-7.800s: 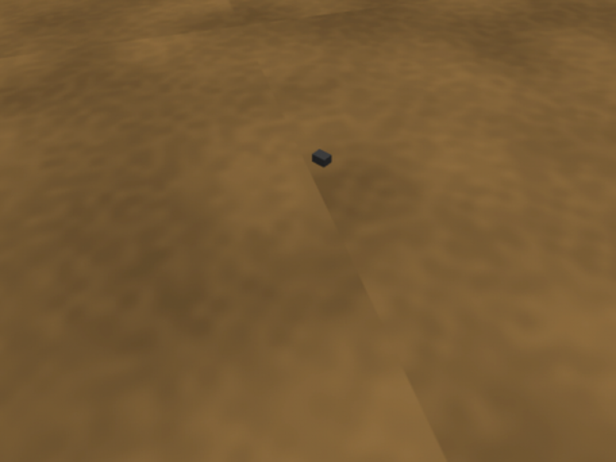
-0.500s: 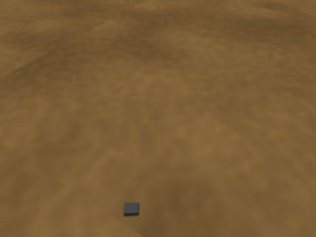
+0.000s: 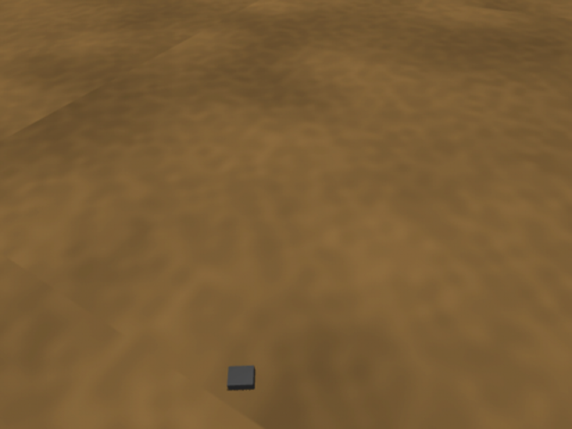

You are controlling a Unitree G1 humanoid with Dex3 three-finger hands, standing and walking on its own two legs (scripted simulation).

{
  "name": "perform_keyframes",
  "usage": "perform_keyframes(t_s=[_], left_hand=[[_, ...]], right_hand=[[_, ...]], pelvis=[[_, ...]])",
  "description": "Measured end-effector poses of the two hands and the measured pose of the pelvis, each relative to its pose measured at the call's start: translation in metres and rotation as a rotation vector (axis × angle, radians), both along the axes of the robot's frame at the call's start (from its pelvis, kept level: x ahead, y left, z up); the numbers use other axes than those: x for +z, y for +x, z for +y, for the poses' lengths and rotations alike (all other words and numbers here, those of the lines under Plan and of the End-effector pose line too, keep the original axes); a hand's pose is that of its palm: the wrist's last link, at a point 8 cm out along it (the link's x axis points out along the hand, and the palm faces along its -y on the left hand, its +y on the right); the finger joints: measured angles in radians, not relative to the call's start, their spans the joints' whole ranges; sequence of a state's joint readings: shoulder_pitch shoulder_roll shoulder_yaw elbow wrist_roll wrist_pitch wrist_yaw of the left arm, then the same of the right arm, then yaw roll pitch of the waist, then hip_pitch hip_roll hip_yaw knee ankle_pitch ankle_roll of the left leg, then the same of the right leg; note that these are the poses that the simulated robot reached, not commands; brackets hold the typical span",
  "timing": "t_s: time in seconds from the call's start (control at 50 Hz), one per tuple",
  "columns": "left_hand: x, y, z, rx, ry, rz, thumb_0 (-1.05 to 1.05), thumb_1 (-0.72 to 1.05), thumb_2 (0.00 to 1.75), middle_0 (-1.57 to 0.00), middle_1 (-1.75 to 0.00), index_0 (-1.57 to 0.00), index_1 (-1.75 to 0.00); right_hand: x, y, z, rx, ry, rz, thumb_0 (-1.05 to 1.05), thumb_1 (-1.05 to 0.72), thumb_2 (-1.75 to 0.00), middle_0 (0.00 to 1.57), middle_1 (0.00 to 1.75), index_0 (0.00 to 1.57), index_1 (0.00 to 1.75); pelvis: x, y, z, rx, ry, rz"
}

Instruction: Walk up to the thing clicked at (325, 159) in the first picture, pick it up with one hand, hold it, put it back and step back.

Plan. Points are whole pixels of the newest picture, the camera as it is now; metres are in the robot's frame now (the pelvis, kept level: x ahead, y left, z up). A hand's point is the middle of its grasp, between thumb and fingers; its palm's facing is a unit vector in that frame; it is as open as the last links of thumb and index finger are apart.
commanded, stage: stand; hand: left
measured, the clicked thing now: (241, 377) +0.45 +0.20 -0.76
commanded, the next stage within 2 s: walk up in 1.10 s
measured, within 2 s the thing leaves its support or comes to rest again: neither
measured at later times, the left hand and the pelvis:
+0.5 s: hand out of the picture +0.09 +0.25 -0.16, palm faces -0.02 -0.94 -0.35, open 7.4 cm; pelvis +0.01 +0.00 +0.00, yaw +0 degrees
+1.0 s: hand out of the picture +0.08 +0.25 -0.16, palm faces -0.03 -0.94 -0.35, open 7.4 cm; pelvis +0.01 +0.00 +0.00, yaw +0 degrees
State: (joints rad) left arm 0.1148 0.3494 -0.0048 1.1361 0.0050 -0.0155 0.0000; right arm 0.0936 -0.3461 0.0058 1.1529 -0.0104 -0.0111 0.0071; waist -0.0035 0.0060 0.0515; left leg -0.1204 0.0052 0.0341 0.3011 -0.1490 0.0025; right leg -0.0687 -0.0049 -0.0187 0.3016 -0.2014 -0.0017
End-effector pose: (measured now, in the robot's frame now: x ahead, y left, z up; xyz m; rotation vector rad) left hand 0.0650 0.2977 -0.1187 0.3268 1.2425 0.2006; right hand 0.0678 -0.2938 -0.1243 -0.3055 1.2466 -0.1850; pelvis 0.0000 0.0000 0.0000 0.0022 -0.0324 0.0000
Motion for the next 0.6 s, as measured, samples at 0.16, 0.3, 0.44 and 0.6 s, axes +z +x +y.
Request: perform_keyframes(t_s=[0.16,0.3,0.44,0.6], left_hand=[[0.0,0.006,-0.002,-0.004,-0.001,-0.006,0.01,0.9,0.9,-0.2,-0.3,-0.2,-0.3],[0.0,0.011,-0.003,-0.005,0.0,-0.013,0.01,0.9,0.9,-0.2,-0.3,-0.2,-0.3],[0.001,0.015,-0.004,-0.005,0.002,-0.021,0.01,0.9,0.9,-0.2,-0.3,-0.2,-0.3],[0.001,0.013,-0.005,-0.004,0.0,-0.013,0.01,0.9,0.9,-0.2,-0.3,-0.2,-0.3]], right_hand=[[0.001,0.008,-0.001,0.003,-0.002,-0.008,0.0,-0.9,-0.9,0.21,0.3,0.2,0.3],[0.002,0.011,-0.004,0.001,-0.006,-0.016,0.0,-0.9,-0.9,0.21,0.3,0.2,0.3],[0.002,0.012,-0.005,-0.002,-0.008,-0.018,0.0,-0.9,-0.9,0.21,0.3,0.2,0.3],[0.002,0.009,-0.006,-0.002,-0.008,-0.01,0.0,-0.9,-0.9,0.21,0.3,0.2,0.3]], pelvis=[[0.0,0.004,-0.001,0.0,0.0,0.002],[0.0,0.007,-0.002,-0.002,0.0,0.001],[0.0,0.008,-0.003,-0.001,0.0,-0.001],[0.0,0.008,-0.004,-0.002,0.0,0.0]])
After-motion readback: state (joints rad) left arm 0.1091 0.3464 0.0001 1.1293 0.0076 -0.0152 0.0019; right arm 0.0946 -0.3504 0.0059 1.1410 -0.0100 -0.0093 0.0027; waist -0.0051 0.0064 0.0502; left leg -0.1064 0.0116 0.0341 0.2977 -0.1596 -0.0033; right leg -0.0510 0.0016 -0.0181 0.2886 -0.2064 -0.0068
